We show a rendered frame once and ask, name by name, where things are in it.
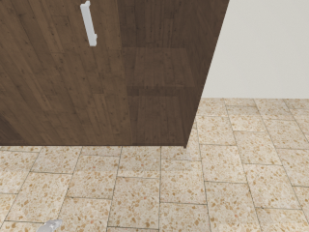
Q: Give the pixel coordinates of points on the wardrobe door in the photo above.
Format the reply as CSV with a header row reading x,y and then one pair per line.
x,y
7,131
56,88

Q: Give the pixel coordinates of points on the left robot hand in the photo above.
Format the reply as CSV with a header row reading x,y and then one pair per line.
x,y
50,225

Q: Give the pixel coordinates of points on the handle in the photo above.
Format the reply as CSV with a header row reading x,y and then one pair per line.
x,y
85,10

